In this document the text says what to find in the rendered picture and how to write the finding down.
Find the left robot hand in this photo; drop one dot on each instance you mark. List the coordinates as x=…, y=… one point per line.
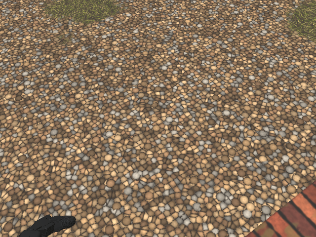
x=48, y=225

